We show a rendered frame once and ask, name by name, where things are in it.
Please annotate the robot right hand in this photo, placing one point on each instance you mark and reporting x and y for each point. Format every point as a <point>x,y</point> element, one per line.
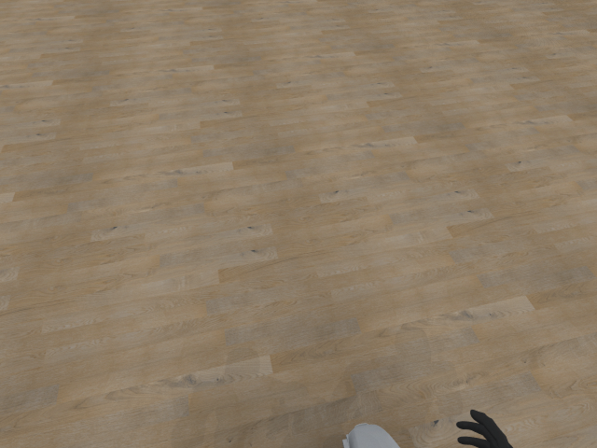
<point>495,438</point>

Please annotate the right robot thigh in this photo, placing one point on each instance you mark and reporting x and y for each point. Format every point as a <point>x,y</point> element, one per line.
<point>369,436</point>

